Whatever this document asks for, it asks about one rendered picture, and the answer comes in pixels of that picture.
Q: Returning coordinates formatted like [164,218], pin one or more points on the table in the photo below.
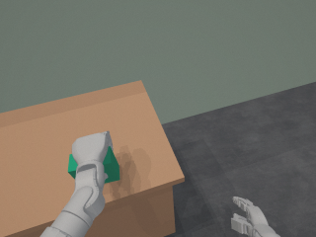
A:
[35,146]

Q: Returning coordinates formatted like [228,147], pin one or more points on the right robot hand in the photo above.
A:
[254,216]

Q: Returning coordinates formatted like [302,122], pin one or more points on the left robot forearm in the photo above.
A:
[86,203]

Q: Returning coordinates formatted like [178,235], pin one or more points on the left robot hand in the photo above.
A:
[92,147]

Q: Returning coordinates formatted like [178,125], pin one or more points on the right robot forearm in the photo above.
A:
[263,230]

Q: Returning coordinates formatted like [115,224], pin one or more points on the sponge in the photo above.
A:
[111,166]

